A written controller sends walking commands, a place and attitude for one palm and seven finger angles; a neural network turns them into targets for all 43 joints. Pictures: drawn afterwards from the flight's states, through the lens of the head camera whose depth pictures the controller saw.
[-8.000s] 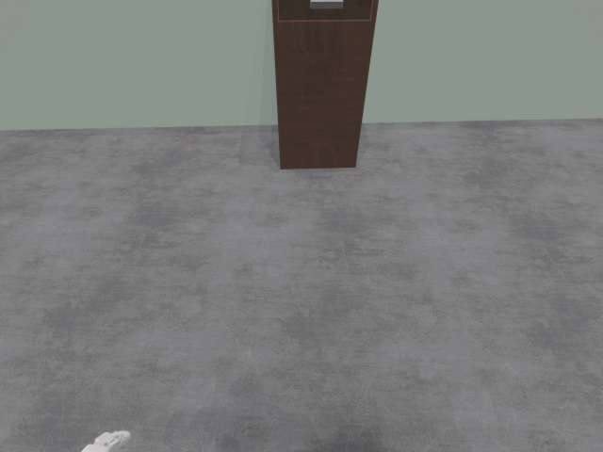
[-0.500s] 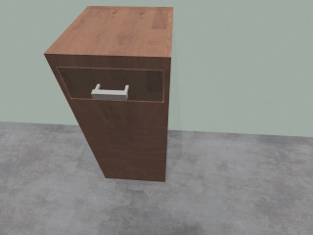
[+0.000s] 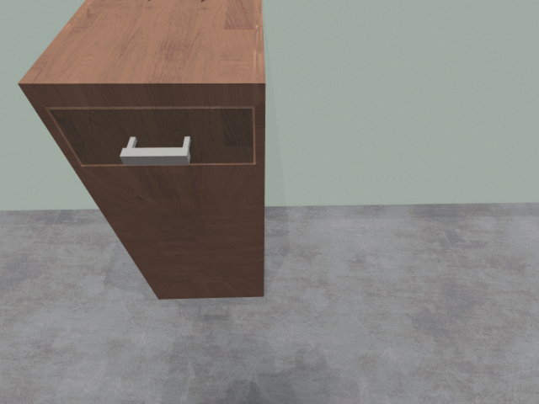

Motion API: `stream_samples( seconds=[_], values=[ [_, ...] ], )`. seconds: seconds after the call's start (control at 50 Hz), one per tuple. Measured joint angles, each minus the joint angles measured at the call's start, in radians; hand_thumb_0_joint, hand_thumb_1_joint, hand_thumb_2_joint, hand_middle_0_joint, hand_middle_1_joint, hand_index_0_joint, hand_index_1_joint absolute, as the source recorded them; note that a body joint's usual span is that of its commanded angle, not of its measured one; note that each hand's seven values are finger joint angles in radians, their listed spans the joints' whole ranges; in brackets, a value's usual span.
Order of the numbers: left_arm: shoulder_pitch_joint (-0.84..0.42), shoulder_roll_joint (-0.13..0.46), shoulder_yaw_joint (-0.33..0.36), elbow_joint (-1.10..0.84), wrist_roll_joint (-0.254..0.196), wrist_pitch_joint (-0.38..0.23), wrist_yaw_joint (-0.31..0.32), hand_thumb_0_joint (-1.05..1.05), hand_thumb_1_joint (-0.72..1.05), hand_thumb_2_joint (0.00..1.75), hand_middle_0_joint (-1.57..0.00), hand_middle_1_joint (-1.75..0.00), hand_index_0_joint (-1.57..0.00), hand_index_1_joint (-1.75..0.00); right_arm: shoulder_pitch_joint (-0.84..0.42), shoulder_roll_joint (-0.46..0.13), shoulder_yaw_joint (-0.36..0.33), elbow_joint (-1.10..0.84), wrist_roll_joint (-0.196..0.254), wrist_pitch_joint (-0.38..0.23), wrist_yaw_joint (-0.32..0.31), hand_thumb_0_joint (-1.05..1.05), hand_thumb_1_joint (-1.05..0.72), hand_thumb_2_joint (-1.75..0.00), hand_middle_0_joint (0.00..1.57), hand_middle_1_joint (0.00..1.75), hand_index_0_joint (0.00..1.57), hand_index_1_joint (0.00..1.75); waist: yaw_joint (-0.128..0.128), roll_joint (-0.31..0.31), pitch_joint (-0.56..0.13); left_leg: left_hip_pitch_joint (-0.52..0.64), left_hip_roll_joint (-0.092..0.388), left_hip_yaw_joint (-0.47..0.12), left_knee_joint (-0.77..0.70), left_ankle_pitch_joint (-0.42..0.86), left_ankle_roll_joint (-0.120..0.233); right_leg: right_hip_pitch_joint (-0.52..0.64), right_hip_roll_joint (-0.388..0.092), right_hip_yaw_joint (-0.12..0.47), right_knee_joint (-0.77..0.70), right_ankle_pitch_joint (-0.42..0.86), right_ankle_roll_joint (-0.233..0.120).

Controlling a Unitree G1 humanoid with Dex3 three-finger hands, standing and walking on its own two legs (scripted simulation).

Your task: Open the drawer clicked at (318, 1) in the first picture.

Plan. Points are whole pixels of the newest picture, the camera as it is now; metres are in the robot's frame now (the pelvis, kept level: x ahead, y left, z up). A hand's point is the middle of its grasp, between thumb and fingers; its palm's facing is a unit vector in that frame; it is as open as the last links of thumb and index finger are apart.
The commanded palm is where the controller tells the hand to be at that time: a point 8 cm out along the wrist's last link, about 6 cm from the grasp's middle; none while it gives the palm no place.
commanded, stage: come to a stop and stand still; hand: left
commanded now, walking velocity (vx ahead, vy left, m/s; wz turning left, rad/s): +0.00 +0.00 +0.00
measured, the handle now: (158, 148) +0.55 +0.22 +0.04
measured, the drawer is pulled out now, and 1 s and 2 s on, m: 0.00 0.00 0.00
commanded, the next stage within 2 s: look again from close up in 0.50 s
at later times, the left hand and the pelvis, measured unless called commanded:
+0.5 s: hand out of the picture +0.01 +0.13 -0.17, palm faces +0.08 -0.97 -0.21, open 7.3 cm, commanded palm none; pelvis +0.02 -0.04 +0.00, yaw +2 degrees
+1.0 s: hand out of the picture +0.00 +0.21 -0.18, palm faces +0.06 -0.98 -0.19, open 7.4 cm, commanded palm none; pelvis -0.03 +0.03 -0.01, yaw +1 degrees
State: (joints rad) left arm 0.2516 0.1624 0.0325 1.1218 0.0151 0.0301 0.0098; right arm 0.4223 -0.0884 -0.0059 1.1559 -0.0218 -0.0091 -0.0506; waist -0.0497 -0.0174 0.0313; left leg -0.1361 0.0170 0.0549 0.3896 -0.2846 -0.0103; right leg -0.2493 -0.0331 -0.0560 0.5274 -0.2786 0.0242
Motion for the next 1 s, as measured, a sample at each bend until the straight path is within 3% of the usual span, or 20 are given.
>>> stream_samples(
  seconds=[0.04,0.1,0.18,0.28,0.44,0.62,0.74,0.8,0.86,1.0],
  values=[
    [-0.021,-0.001,0.0,0.002,-0.005,-0.02,0.009,0.02,0.95,0.89,-0.2,-0.3,-0.2,-0.3,-0.003,-0.012,-0.003,0.016,0.009,0.006,0.002,0.0,-0.91,-0.9,0.2,0.3,0.21,0.3,0.003,0.025,0.002,-0.014,0.017,-0.003,0.057,-0.038,-0.017,0.036,0.016,-0.009,-0.05,-0.018,-0.04],
    [-0.043,-0.015,-0.01,-0.003,-0.008,-0.044,0.017,0.02,0.95,0.89,-0.19,-0.3,-0.2,-0.3,-0.015,-0.033,-0.005,0.024,0.012,0.016,0.004,0.0,-0.91,-0.9,0.2,0.3,0.2,0.3,-0.004,0.071,-0.003,-0.022,0.043,-0.016,0.092,-0.061,-0.013,0.057,0.038,-0.039,-0.05,-0.032,-0.064],
    [-0.062,-0.022,-0.013,-0.017,-0.011,-0.054,0.031,0.01,0.95,0.89,-0.2,-0.3,-0.2,-0.3,-0.058,-0.043,-0.006,0.018,0.012,0.025,0.003,0.0,-0.91,-0.9,0.2,0.3,0.2,0.3,0.006,0.081,-0.002,-0.04,0.063,-0.016,0.118,-0.054,-0.011,0.09,0.055,-0.069,-0.065,-0.034,-0.077],
    [-0.054,-0.008,-0.009,-0.008,-0.017,-0.039,0.037,0.0,0.97,0.89,-0.2,-0.3,-0.2,-0.3,-0.124,-0.041,-0.003,0.011,0.01,0.014,0.003,0.0,-0.91,-0.9,0.19,0.3,0.2,0.3,0.029,0.041,-0.014,0.007,0.064,-0.006,0.06,-0.023,-0.053,0.116,0.055,-0.065,-0.07,-0.043,-0.082],
    [-0.004,-0.014,-0.021,0.01,-0.012,-0.036,0.03,0.0,0.95,0.89,-0.2,-0.3,-0.2,-0.3,-0.195,-0.079,-0.006,-0.014,0.011,0.017,-0.002,0.01,-0.93,-0.9,0.19,0.3,0.2,0.3,0.051,0.044,-0.001,0.031,0.072,0.0,0.021,-0.004,-0.057,0.138,0.067,-0.06,-0.114,-0.018,-0.086],
    [0.054,-0.038,-0.039,0.022,-0.007,-0.032,0.022,0.0,0.92,0.89,-0.2,-0.3,-0.2,-0.3,-0.193,-0.076,0.003,-0.03,0.011,0.026,0.007,0.0,-0.92,-0.9,0.19,0.3,0.2,0.3,0.056,0.037,0.01,0.04,0.069,0.006,0.005,0.011,-0.05,0.146,0.064,-0.055,-0.129,-0.002,-0.082],
    [0.08,-0.044,-0.028,-0.054,0.008,-0.057,0.024,0.0,0.91,0.89,-0.2,-0.3,-0.2,-0.3,-0.153,-0.101,-0.016,-0.117,0.007,0.017,0.008,0.0,-0.92,-0.9,0.2,0.3,0.2,0.3,0.055,0.063,0.013,-0.073,0.061,-0.028,0.169,-0.044,0.009,0.079,0.056,-0.068,-0.051,-0.021,-0.071],
    [0.091,-0.03,-0.022,-0.082,0.01,-0.051,0.028,0.0,0.91,0.89,-0.2,-0.3,-0.2,-0.3,-0.149,-0.109,-0.022,-0.129,0.01,0.026,0.01,0.0,-0.92,-0.9,0.2,0.3,0.2,0.3,0.06,0.058,-0.004,-0.081,0.052,-0.04,0.206,-0.07,0.022,0.073,0.05,-0.065,-0.021,-0.03,-0.059],
    [0.086,-0.003,-0.02,-0.091,0.007,-0.034,0.027,0.01,0.91,0.89,-0.2,-0.3,-0.2,-0.3,-0.152,-0.102,-0.019,-0.135,0.007,0.021,0.014,0.0,-0.92,-0.9,0.19,0.3,0.2,0.3,0.058,0.022,-0.022,-0.062,0.031,-0.025,0.186,-0.056,-0.007,0.073,0.026,-0.049,-0.004,-0.032,-0.042],
    [0.049,0.037,-0.023,-0.112,0.001,-0.021,0.021,0.01,0.91,0.89,-0.2,-0.3,-0.2,-0.3,-0.158,-0.091,0.001,-0.149,0.003,0.005,0.025,0.0,-0.91,-0.9,0.2,0.3,0.2,0.3,0.057,-0.004,-0.044,-0.058,0.001,0.009,0.154,-0.017,0.042,0.073,-0.002,-0.017,-0.046,0.027,-0.002]
  ],
)
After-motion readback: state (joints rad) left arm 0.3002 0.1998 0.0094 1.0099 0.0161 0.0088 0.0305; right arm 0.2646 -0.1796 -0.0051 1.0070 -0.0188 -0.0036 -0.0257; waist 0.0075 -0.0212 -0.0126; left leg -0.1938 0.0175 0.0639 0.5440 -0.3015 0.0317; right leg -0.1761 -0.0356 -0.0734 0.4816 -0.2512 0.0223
